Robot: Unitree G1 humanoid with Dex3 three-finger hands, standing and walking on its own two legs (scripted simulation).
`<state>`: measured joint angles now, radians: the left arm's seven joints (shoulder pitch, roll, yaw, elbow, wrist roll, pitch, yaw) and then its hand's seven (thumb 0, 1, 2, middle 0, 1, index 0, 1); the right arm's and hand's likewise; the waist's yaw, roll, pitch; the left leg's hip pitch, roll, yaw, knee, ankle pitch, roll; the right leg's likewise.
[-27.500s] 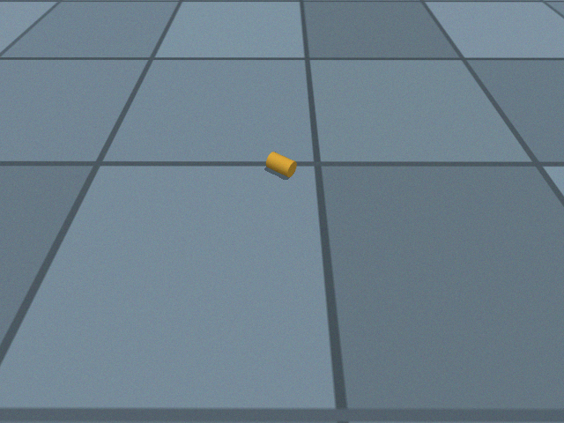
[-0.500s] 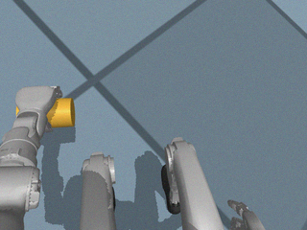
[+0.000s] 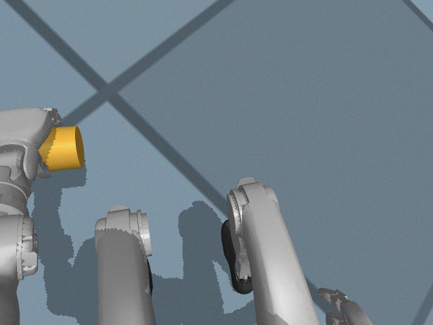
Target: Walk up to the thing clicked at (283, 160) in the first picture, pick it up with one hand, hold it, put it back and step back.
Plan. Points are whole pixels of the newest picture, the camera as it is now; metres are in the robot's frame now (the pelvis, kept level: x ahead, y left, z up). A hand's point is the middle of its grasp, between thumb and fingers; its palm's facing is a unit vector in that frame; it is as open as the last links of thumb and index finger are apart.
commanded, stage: crouch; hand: left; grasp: from above
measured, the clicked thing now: (43, 150) +0.46 +0.27 -0.21
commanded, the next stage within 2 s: lower in 0.24 s
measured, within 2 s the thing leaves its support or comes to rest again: neither
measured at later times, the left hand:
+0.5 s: hand (39, 147) +0.47 +0.28 -0.21, palm faces -0.49 -0.04 -0.87, open 10.9 cm
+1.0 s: hand (49, 148) +0.48 +0.28 -0.27, palm faces -0.46 -0.06 -0.88, open 10.9 cm
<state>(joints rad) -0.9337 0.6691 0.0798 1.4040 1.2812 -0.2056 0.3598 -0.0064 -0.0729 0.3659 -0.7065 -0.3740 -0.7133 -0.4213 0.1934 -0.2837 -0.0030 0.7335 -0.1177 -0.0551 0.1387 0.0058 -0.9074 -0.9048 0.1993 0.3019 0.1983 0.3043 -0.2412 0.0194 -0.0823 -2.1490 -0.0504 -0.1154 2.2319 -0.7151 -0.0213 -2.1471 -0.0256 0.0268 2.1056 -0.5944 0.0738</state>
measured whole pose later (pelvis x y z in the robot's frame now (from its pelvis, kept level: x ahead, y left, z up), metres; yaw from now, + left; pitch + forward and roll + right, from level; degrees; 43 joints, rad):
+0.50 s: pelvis +0.00 +0.01 -0.04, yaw -1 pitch +36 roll -9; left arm -1.02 0.73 0.08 1.54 1.32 -0.22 0.40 -0.01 -0.10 0.37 -0.74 -0.36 -0.75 -0.41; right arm 0.19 -0.28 0.05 0.74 -0.14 -0.07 0.15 0.00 -0.92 -0.91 0.20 0.30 0.20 0.30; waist -0.27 0.01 -0.06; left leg -2.26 -0.06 -0.12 2.35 -0.72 0.00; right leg -2.23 -0.02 0.03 2.20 -0.60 0.06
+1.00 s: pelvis +0.00 +0.01 -0.07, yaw -4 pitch +34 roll -11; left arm -1.03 0.84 0.18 1.62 1.39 -0.25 0.50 0.00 -0.12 0.38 -0.77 -0.33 -0.78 -0.38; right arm 0.18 -0.31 0.09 0.72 -0.20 -0.11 0.21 0.00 -0.91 -0.90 0.20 0.30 0.20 0.30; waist -0.33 -0.01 0.01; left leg -2.33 -0.07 -0.16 2.47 -0.74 -0.01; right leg -2.30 -0.01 0.01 2.29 -0.60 0.07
